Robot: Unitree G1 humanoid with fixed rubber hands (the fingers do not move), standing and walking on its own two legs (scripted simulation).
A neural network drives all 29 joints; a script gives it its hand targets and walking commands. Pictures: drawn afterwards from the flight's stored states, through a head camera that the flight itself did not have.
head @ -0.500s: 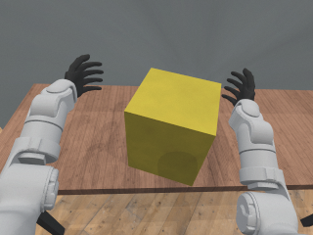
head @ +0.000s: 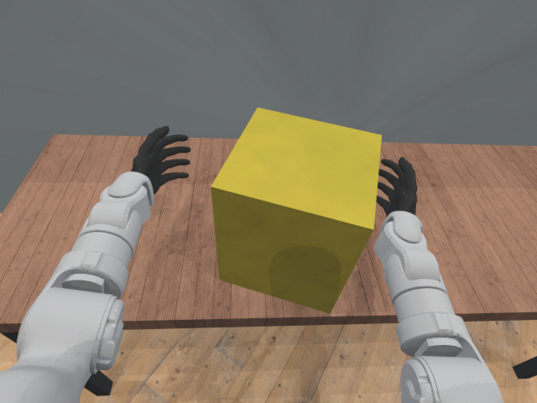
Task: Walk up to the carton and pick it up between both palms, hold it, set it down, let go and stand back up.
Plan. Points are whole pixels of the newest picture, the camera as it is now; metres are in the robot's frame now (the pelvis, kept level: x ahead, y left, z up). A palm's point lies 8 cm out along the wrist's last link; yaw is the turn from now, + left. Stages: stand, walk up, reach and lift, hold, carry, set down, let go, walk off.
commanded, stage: reach and lift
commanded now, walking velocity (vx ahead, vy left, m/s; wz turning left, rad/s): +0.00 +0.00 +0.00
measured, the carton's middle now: (294, 213) +0.40 -0.08 +0.05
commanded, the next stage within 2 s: none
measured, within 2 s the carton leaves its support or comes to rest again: neither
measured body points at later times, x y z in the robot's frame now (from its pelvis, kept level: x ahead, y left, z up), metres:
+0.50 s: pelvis +0.01 +0.00 +0.00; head +0.02 +0.02 +0.45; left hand +0.45 +0.10 +0.10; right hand +0.37 -0.23 +0.09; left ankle +0.02 +0.08 -0.74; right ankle +0.01 -0.16 -0.74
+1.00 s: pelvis +0.00 +0.00 +0.00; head +0.02 +0.02 +0.45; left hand +0.45 +0.09 +0.09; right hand +0.37 -0.21 +0.09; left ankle +0.02 +0.08 -0.74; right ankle +0.01 -0.16 -0.74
